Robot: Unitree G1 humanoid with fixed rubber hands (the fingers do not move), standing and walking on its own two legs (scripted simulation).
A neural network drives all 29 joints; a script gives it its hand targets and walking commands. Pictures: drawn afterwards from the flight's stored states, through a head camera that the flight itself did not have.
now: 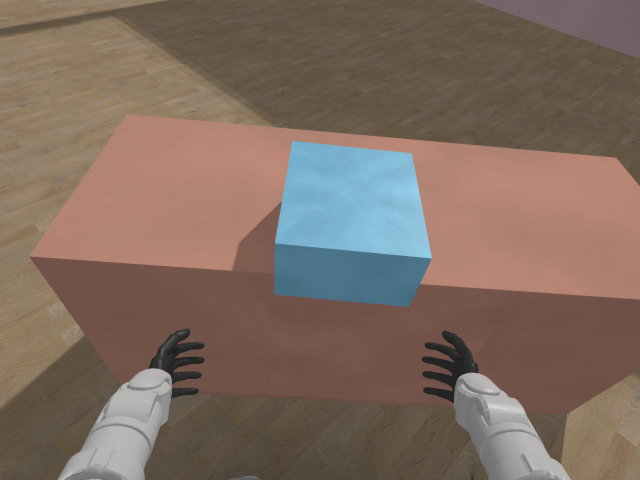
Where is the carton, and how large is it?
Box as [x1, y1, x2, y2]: [274, 141, 431, 306]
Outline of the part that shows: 292,141 275,239 274,294 408,306 431,259 411,153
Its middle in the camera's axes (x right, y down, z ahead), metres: +0.06 -0.03 +0.76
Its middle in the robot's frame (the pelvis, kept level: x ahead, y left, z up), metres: +0.58 -0.05 -0.06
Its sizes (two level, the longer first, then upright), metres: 0.284 0.249 0.141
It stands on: a pedestal, 0.63 m high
